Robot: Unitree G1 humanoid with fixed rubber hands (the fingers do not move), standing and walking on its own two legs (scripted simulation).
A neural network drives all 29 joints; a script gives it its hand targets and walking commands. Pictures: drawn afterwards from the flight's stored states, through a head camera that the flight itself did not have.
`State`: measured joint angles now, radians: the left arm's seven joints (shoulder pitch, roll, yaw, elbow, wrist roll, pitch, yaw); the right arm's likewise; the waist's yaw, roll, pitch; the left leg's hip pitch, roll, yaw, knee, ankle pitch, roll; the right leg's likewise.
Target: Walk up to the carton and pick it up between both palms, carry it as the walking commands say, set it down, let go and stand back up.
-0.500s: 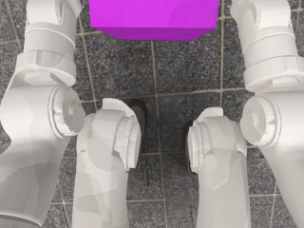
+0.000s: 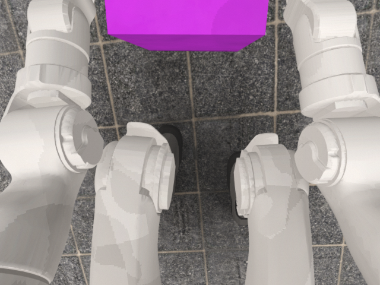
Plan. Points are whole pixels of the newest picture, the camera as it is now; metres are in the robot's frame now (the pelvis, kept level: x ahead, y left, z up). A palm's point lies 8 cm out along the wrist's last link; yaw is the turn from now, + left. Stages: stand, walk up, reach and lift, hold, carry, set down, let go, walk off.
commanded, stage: set down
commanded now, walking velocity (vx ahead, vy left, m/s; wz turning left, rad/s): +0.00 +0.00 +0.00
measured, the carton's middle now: out of the picture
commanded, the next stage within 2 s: let go in 1.86 s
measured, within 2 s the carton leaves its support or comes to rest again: neither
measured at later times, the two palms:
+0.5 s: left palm out of the picture +0.53 +0.26 -0.16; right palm out of the picture +0.57 -0.10 -0.16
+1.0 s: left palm out of the picture +0.54 +0.28 -0.05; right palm out of the picture +0.58 -0.09 -0.04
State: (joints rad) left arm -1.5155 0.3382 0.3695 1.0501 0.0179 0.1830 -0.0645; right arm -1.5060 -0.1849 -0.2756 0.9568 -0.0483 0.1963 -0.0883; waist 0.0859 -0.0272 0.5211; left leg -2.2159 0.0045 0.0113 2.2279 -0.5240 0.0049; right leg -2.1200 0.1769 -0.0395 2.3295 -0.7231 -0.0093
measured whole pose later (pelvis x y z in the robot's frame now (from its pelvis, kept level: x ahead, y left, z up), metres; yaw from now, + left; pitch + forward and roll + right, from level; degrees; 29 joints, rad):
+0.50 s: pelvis +0.00 +0.01 +0.01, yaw +0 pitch +31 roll -1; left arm -1.55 0.44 0.22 1.22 -0.17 0.05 0.07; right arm -1.57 -0.34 -0.03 1.08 0.17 0.14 -0.14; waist 0.08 0.00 0.52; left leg -2.23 0.01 0.03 2.20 -0.51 0.03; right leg -2.13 0.16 -0.03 2.29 -0.71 0.01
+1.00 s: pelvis -0.02 +0.01 +0.08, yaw +0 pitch +31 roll -3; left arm -1.51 0.47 0.17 0.82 -0.19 0.30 0.09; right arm -1.56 -0.38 -0.11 0.81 0.18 0.34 -0.17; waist 0.08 -0.01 0.52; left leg -2.05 -0.05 -0.03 1.94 -0.43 0.02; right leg -1.93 0.11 -0.05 2.02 -0.63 0.00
